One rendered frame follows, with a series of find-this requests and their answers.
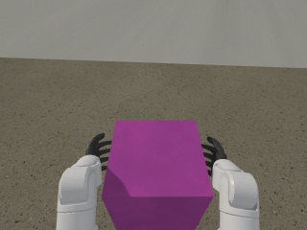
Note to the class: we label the robot left hand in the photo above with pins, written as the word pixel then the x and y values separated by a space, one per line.
pixel 94 148

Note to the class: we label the robot right forearm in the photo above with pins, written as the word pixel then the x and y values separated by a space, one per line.
pixel 238 196

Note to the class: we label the carton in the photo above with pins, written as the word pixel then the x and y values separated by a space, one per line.
pixel 156 176

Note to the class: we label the robot left forearm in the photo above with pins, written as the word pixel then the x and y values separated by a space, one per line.
pixel 77 196

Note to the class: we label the robot right hand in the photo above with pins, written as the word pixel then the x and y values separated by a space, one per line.
pixel 217 150

